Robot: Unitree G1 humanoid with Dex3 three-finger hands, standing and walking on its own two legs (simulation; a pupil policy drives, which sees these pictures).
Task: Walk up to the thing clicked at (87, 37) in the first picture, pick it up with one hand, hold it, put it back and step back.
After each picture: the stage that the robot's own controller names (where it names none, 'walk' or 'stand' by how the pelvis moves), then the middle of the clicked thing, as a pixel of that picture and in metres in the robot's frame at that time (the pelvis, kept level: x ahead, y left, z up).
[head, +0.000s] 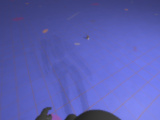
stand; (87, 37) +2.03 +0.12 -0.72
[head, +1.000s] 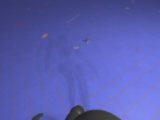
walk; (87, 40) +1.90 +0.25 -0.72
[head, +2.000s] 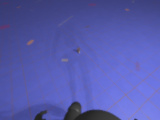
walk; (78, 50) +1.38 +0.36 -0.72
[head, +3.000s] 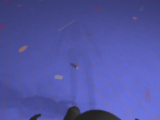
walk; (76, 65) +0.95 +0.30 -0.71
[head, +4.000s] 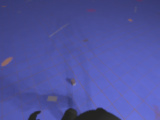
walk; (73, 82) +0.61 +0.21 -0.70
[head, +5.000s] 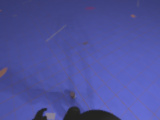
stand; (72, 95) +0.38 +0.23 -0.69
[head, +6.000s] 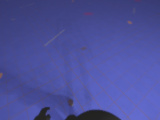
stand; (70, 102) +0.32 +0.22 -0.72
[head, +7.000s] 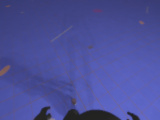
stand; (74, 101) +0.31 +0.17 -0.72
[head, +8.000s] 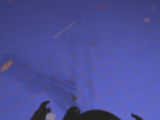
stand; (74, 98) +0.33 +0.16 -0.71
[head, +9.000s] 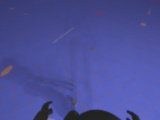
stand; (74, 102) +0.32 +0.17 -0.72
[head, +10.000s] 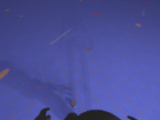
stand; (73, 104) +0.31 +0.17 -0.72
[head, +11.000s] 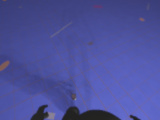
stand; (73, 96) +0.35 +0.16 -0.71
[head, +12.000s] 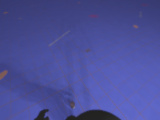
stand; (72, 105) +0.32 +0.18 -0.72
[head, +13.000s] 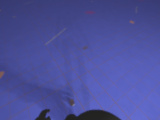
stand; (72, 102) +0.32 +0.19 -0.73
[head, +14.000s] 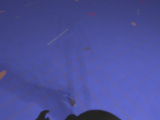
stand; (73, 102) +0.33 +0.18 -0.73
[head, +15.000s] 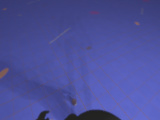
stand; (74, 102) +0.33 +0.16 -0.73
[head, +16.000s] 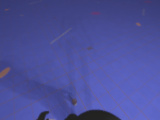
stand; (74, 102) +0.34 +0.16 -0.73
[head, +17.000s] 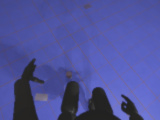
go down; (69, 75) +0.38 +0.19 -0.48
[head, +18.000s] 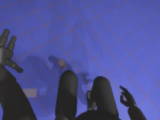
go down; (62, 64) +0.41 +0.24 -0.32
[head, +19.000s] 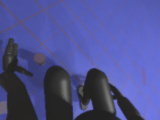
close in; (40, 59) +0.37 +0.28 -0.23
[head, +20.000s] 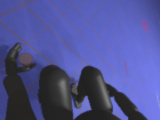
close; (26, 60) +0.37 +0.29 -0.22
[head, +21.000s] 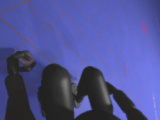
lift; (26, 60) +0.35 +0.30 -0.22
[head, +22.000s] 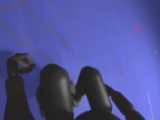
lift; (25, 63) +0.35 +0.29 -0.22
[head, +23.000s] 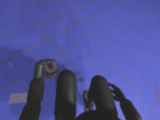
lift; (51, 69) +0.30 +0.27 -0.09
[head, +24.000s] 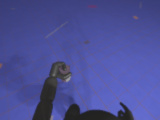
lift; (65, 73) +0.33 +0.17 +0.03
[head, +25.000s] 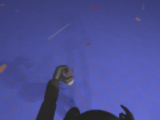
hold; (68, 77) +0.32 +0.16 +0.01
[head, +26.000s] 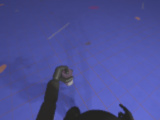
hold; (67, 77) +0.32 +0.16 +0.00
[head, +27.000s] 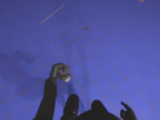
crouch; (65, 74) +0.34 +0.18 -0.05
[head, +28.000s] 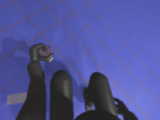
lower; (46, 54) +0.42 +0.27 -0.12
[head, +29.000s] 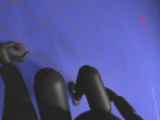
lower; (19, 53) +0.41 +0.31 -0.22
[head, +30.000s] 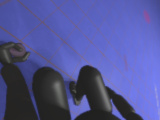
lower; (19, 53) +0.40 +0.31 -0.22
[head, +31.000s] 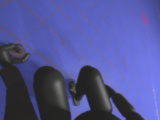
lower; (19, 55) +0.39 +0.31 -0.22
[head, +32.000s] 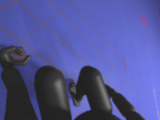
lower; (20, 57) +0.38 +0.31 -0.22
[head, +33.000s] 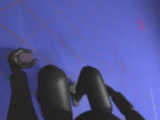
open; (26, 59) +0.37 +0.29 -0.23
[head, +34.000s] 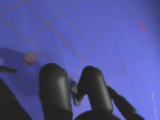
rise; (30, 59) +0.37 +0.28 -0.23
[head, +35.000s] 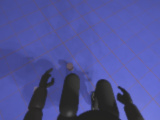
walk; (70, 67) +0.41 +0.21 -0.39
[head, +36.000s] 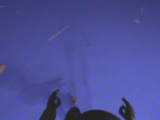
stand; (74, 100) +0.35 +0.15 -0.66
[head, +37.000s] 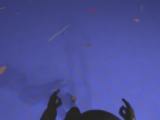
stand; (74, 99) +0.35 +0.16 -0.66
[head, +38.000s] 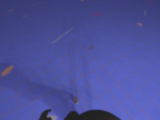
stand; (76, 100) +0.36 +0.15 -0.71
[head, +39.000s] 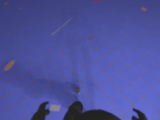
walk; (78, 90) +0.41 +0.17 -0.69
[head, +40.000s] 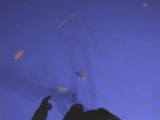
walk; (82, 75) +0.63 +0.13 -0.70
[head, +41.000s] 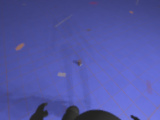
stand; (79, 62) +0.96 +0.18 -0.70
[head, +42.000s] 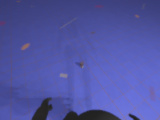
stand; (81, 64) +0.96 +0.14 -0.71
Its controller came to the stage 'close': yes
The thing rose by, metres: 0.70
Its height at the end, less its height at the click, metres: +0.00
